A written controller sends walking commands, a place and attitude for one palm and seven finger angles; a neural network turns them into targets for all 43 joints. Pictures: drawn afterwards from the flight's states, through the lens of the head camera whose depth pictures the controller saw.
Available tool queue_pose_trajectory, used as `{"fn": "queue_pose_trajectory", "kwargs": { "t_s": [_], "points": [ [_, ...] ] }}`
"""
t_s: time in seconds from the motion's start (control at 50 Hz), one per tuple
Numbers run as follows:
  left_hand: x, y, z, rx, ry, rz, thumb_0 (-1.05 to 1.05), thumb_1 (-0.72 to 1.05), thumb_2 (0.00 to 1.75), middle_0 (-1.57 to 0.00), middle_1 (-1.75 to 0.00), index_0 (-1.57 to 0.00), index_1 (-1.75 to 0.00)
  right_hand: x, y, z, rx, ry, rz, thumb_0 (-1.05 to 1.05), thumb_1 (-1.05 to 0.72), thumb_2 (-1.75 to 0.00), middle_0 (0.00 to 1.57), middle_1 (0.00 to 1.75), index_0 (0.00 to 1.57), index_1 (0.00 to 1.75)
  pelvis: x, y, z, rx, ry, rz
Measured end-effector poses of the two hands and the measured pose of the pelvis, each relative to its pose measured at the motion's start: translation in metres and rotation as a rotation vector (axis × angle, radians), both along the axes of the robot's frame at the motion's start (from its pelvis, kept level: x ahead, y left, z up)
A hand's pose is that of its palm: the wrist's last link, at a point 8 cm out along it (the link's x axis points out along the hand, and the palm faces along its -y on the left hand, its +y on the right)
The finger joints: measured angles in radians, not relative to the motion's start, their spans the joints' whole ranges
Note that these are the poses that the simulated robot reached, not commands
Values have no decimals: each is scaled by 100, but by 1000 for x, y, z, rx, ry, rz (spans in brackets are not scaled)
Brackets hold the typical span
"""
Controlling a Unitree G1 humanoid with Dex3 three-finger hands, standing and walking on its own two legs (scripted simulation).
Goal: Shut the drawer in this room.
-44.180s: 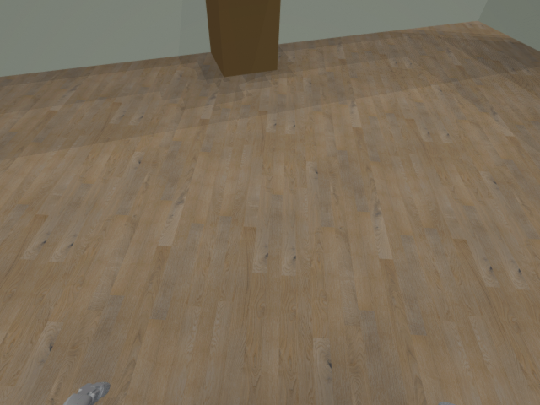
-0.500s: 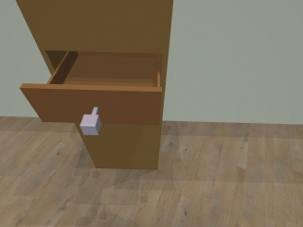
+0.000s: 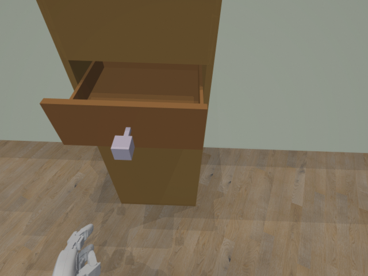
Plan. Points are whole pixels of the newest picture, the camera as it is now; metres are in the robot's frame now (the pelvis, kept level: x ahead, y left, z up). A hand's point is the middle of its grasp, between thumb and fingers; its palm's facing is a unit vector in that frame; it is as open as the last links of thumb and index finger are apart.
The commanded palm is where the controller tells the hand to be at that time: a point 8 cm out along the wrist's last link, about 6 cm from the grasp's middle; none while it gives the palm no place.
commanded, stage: raise the hand and make a fist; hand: left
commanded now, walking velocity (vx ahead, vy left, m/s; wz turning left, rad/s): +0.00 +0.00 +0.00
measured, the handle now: (125, 141) +0.40 +0.17 +0.07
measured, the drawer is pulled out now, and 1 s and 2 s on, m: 0.19 0.19 0.19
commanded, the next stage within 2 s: bring the fist close to the handle in 1.76 s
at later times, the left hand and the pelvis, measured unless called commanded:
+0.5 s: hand (116, 250) +0.16 +0.13 +0.05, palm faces -0.01 -1.00 -0.08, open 4.8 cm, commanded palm +0.15 +0.21 +0.04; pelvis -0.05 -0.04 -0.05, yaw +3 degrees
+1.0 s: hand (110, 223) +0.19 +0.14 +0.09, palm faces -0.03 -1.00 -0.04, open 3.1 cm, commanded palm +0.17 +0.20 +0.11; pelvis +0.00 -0.02 -0.02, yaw +1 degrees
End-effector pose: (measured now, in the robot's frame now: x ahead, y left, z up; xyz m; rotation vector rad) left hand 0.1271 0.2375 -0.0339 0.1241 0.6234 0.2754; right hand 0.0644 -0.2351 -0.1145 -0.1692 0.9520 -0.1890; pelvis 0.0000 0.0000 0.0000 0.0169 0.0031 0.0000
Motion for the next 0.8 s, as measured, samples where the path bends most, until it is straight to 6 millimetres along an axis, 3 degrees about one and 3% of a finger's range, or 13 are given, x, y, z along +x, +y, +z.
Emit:
{"fn": "queue_pose_trajectory", "kwargs": {
  "t_s": [0.06, 0.12, 0.18, 0.28, 0.34, 0.4, 0.48, 0.56, 0.62, 0.72, 0.8],
  "points": [
    [42, -13, 52, 3, -337, -74, 2, 91, 90, -26, -37, -25, -36, 26, -5, 6, -1, -158, 20, 1, -91, -90, 20, 30, 20, 30, -11, -2, -7, -7, 23, 11],
    [55, -29, 70, -48, -567, -189, 1, 91, 90, -30, -42, -30, -41, 50, -13, 15, -9, -277, 46, 1, -91, -90, 20, 30, 20, 30, -22, -8, -18, -12, 72, -1],
    [40, -43, 53, -119, -644, -292, 1, 91, 90, -36, -47, -35, -47, 69, -23, 24, -30, -357, 85, 1, -90, -90, 21, 30, 20, 30, -34, -18, -33, -12, 103, -7],
    [-13, -36, 7, -143, -482, -229, 1, 90, 90, -46, -57, -45, -57, 93, -37, 34, -85, -435, 150, 1, -90, -90, 20, 30, 20, 30, -45, -31, -50, -23, 116, 9],
    [-32, -24, 15, -65, -502, -137, 2, 90, 90, -52, -64, -51, -64, 100, -38, 33, -98, -457, 181, 1, -90, -90, 20, 30, 20, 30, -48, -36, -55, -38, 113, 29],
    [-29, -23, 47, 2, -669, -127, 3, 90, 90, -57, -70, -57, -70, 99, -32, 25, -84, -459, 208, 1, -90, -90, 20, 30, 20, 30, -49, -41, -58, -52, 107, 45],
    [4, -44, 82, -10, -812, -283, 2, 90, 90, -65, -79, -64, -79, 86, -23, 10, -33, -423, 205, 1, -90, -90, 20, 30, 20, 30, -50, -44, -56, -61, 89, 52],
    [46, -60, 79, -81, -653, -427, 2, 90, 90, -73, -88, -73, -87, 64, -21, 1, 14, -347, 134, 2, -90, -90, 21, 30, 20, 30, -44, -44, -46, -45, 80, 33],
    [64, -53, 73, -124, -522, -366, 2, 90, 90, -79, -94, -79, -94, 49, -26, 1, 22, -293, 68, 2, -90, -90, 21, 30, 20, 30, -33, -43, -37, -29, 76, 12],
    [60, -23, 97, -49, -583, -191, 2, 90, 90, -89, -105, -88, -104, 41, -39, 5, -3, -238, 22, 2, -90, -90, 21, 30, 20, 30, -14, -39, -27, -17, 78, -8],
    [44, -15, 118, 1, -658, -214, 2, 90, 90, -97, -113, -96, -113, 54, -42, 10, -30, -232, 63, 2, -90, -90, 20, 30, 20, 30, -6, -32, -24, -23, 76, 4]
  ]
}}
